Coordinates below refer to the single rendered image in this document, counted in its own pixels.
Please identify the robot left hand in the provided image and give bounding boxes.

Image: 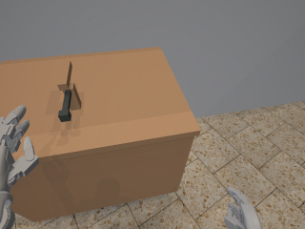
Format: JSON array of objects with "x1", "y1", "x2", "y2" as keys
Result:
[{"x1": 0, "y1": 104, "x2": 39, "y2": 193}]

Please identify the left robot forearm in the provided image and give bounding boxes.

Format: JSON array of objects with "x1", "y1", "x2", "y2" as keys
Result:
[{"x1": 0, "y1": 191, "x2": 15, "y2": 229}]

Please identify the counter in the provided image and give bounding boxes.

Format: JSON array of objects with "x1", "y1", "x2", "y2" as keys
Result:
[{"x1": 0, "y1": 47, "x2": 201, "y2": 222}]

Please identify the robot right hand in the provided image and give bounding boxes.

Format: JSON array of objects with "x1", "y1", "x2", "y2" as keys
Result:
[{"x1": 224, "y1": 186, "x2": 263, "y2": 229}]

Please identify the tap lever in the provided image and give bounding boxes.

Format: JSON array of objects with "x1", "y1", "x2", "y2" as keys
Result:
[{"x1": 58, "y1": 90, "x2": 71, "y2": 122}]

